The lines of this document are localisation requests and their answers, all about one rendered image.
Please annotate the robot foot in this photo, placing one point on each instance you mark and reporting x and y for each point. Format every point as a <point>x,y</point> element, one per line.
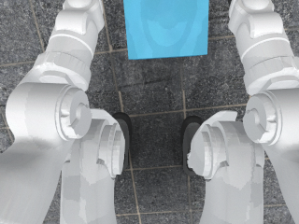
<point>188,129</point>
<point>126,126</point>

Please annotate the robot left upper arm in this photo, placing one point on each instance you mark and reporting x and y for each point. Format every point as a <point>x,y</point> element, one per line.
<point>45,119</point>

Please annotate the robot right forearm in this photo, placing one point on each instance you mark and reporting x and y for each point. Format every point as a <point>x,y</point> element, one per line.
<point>263,46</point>

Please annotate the robot left foot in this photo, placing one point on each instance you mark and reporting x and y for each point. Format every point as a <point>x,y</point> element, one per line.
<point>126,126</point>

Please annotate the carton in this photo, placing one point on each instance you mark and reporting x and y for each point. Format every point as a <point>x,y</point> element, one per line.
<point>159,29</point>

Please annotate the robot left forearm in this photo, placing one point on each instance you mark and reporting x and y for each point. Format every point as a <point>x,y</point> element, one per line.
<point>69,54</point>

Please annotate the robot right foot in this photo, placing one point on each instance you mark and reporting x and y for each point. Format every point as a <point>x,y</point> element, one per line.
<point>188,129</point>

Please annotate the robot right upper arm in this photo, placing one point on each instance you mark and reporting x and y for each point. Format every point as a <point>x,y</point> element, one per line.
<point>272,120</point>

